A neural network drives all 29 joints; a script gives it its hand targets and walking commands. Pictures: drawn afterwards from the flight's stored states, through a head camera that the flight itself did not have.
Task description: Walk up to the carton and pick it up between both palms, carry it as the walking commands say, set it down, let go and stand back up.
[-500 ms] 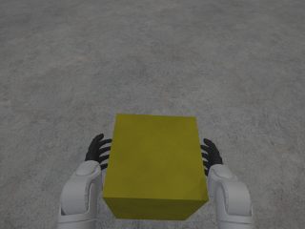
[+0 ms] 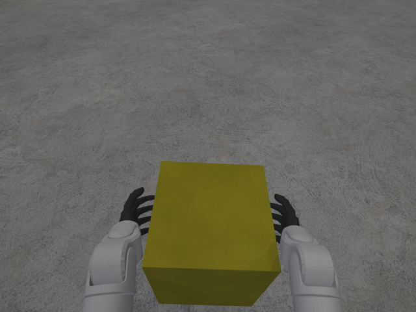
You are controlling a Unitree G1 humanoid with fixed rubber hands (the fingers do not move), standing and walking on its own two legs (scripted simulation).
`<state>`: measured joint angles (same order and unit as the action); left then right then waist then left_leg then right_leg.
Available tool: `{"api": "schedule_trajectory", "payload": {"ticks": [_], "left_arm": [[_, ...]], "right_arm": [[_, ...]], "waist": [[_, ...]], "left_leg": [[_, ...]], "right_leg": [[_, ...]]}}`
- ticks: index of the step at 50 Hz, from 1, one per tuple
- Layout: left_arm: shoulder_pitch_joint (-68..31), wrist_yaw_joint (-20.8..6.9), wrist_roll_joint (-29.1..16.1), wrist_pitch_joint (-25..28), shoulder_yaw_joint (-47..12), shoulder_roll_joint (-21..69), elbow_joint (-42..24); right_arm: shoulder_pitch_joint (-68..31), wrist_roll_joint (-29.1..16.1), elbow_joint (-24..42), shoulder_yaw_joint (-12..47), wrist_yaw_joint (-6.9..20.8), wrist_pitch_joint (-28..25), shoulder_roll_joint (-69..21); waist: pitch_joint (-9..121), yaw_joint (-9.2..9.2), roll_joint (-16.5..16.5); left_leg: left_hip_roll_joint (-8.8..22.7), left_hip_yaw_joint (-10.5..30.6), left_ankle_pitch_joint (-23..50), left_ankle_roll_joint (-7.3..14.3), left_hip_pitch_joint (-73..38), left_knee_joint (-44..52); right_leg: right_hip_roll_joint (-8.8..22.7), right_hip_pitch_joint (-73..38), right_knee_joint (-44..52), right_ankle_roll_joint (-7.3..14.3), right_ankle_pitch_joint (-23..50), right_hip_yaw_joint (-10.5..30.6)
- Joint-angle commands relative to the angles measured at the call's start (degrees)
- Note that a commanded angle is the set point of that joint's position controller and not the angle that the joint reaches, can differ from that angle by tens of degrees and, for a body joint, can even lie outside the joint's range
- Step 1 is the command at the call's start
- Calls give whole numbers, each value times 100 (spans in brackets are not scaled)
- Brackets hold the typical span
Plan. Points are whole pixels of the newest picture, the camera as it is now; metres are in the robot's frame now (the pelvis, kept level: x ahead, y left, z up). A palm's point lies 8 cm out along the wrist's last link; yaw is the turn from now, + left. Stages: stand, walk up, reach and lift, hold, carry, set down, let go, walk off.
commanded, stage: carry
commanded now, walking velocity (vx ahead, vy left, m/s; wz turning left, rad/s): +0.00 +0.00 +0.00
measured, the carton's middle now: (208, 237) +0.29 +0.00 -0.02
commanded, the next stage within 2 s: hold in 0.92 s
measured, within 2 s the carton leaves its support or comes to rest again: neither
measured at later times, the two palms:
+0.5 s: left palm (129, 238) +0.26 +0.15 +0.05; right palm (289, 244) +0.25 -0.15 +0.03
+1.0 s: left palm (131, 249) +0.24 +0.14 +0.03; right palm (292, 257) +0.23 -0.15 +0.02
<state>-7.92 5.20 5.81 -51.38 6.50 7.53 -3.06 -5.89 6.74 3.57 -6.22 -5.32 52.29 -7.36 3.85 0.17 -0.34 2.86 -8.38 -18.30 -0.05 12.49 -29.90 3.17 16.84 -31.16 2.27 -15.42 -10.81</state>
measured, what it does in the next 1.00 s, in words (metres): stands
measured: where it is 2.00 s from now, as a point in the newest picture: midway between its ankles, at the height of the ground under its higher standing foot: outside the picture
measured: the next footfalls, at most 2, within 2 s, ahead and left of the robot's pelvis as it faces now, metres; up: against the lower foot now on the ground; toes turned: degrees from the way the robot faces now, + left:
none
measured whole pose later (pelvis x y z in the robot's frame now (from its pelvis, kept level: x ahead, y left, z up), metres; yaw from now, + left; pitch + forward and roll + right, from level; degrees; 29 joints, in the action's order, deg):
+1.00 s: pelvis -0.03 +0.00 +0.00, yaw -1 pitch -3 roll +0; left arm -5.6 3.6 7.5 -42.2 5.2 7.0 3.3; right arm -4.0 8.5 -2.2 -6.1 -4.3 44.0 -7.2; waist -1.6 0.0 -1.6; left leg 1.5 -4.5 -15.7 0.5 9.1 -27.8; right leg 0.8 12.8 -27.0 2.2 -11.2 -6.2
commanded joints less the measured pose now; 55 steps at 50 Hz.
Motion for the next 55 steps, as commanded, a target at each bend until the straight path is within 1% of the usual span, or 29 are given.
{"api": "schedule_trajectory", "payload": {"ticks": [1, 25, 46, 47, 48, 49, 50, 51, 52, 53, 55], "left_arm": [[-2594, -956, -1179, 290, -2983, 4292, -855], [-2582, -990, -1099, 632, -2886, 4101, -566], [-2570, -988, -1022, 834, -2836, 3981, -379], [-944, -994, -600, 855, -2705, 3274, 579], [-1349, -1014, -609, 1066, -2780, 3095, 198], [-1796, -1066, -753, 1199, -2989, 3141, -201], [-2032, -1088, -902, 1281, -3161, 3169, -425], [-2282, -1070, -996, 1342, -3253, 3216, -723], [-2600, -1083, -1074, 1376, -3263, 3157, -892], [-2580, -1092, -1100, 1383, -3273, 3234, -902], [-2558, -1107, -1105, 1353, -3234, 3291, -782]], "right_arm": [[-2955, -1321, 1110, 2959, 883, -424, -4319], [-2934, -1216, 781, 2845, 903, -768, -4110], [-2945, -1164, 570, 2795, 914, -963, -3985], [-1078, -613, -514, 2436, 871, -918, -3474], [-1552, -675, -18, 2518, 850, -1102, -3316], [-1911, -820, 409, 2741, 858, -1208, -3400], [-2148, -951, 825, 2940, 829, -1265, -3421], [-2450, -1046, 1210, 3105, 829, -1292, -3492], [-2762, -1111, 1426, 3214, 818, -1283, -3552], [-2706, -1117, 1409, 3300, 836, -1281, -3611], [-2712, -1095, 1336, 3349, 846, -1257, -3622]], "waist": [[1760, 9, 84], [1821, 5, 85], [1838, -2, 87], [642, 27, -548], [663, -31, -394], [883, -64, -240], [1171, -60, -49], [1555, 5, 76], [1790, 120, 335], [1840, 184, 256], [1752, 238, 142]], "left_leg": [[597, 601, 1416, 167, -279, 444], [608, 636, 1264, 196, -174, 512], [608, 631, 1102, 184, -97, 540], [-560, 1067, 1748, 234, -244, 817], [-544, 1208, 1787, 270, -66, 784], [-539, 1270, 1848, 273, -103, 730], [-550, 1280, 1959, 274, 20, 679], [-579, 1294, 2159, 274, -107, 601], [-610, 1316, 1806, 335, 67, 584], [-623, 1293, 1752, 327, 43, 588], [-628, 1256, 1565, 309, 29, 605]], "right_leg": [[740, -821, 474, -7, 1518, 751], [704, -790, 497, 14, 1392, 810], [688, -771, 537, 15, 1368, 869], [-647, -1949, 682, -49, 2078, 1429], [-629, -1984, 685, -67, 2006, 1533], [-642, -2125, 642, -83, 2089, 1563], [-673, -2449, 558, -116, 2331, 1566], [-680, -2604, 513, -129, 2485, 1593], [-690, -2773, 491, -99, 2281, 1611], [-678, -2800, 456, -66, 2347, 1615], [-694, -2732, 458, -14, 2104, 1594]]}}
